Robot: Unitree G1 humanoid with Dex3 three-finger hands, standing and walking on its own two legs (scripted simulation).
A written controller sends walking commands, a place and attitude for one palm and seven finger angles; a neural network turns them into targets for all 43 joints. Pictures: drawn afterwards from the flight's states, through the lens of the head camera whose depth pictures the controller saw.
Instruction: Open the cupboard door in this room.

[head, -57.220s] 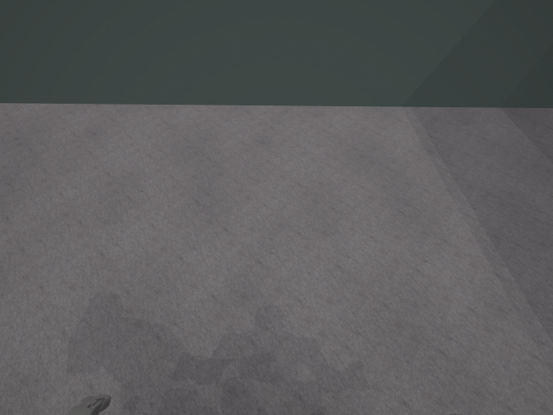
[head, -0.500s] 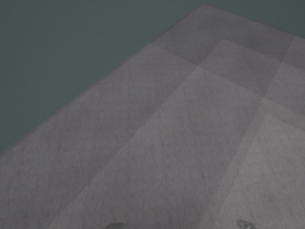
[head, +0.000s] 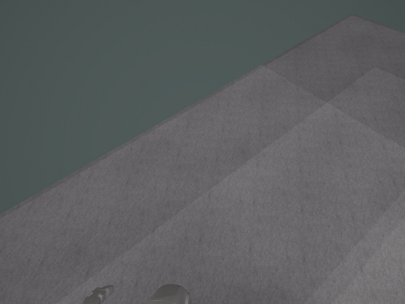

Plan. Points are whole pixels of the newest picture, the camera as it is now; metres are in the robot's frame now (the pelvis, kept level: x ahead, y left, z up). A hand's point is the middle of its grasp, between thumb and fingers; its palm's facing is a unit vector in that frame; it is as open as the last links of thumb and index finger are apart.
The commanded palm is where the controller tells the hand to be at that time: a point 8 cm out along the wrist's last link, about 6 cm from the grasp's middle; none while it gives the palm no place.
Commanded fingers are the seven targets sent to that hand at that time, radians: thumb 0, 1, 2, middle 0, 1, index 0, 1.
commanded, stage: turn to face it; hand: left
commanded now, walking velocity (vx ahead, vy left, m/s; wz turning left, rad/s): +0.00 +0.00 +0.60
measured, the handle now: out of the picture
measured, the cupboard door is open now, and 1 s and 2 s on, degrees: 45 45 45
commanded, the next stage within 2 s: none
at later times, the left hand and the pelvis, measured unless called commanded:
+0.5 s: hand out of the picture +0.02 +0.26 -0.16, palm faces +0.32 -0.91 -0.25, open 7.4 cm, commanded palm none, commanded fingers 0.00 0.90 0.90 -0.20 -0.30 -0.20 -0.30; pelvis +0.01 +0.02 +0.01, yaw +17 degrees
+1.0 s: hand out of the picture -0.01 +0.17 -0.15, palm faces +0.58 -0.78 -0.25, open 7.3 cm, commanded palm none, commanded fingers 0.00 0.90 0.90 -0.20 -0.30 -0.20 -0.30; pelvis +0.04 -0.03 +0.01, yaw +37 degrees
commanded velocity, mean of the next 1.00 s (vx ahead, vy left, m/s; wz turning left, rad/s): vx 0.00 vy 0.00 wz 0.60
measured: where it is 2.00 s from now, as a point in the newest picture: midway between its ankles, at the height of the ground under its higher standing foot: outside the picture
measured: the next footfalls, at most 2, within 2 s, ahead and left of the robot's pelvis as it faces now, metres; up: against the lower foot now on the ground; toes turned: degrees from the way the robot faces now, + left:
left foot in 0.28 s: +0.03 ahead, +0.13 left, +0.00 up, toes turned +17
right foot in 0.72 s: +0.10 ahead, -0.11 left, +0.00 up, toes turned +23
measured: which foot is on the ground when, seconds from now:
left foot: up 0.00-0.26, down 0.28-0.72, up 0.74-1.00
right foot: down 0.00-0.28, up 0.30-0.70, down 0.72-1.00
